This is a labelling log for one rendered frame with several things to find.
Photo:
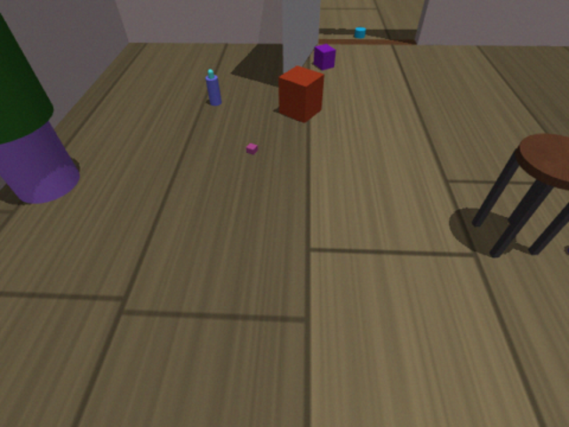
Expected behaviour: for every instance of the stool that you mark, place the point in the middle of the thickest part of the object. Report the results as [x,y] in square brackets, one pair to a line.
[545,157]

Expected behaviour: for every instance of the potted plant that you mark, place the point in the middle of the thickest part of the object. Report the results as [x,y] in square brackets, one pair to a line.
[33,161]

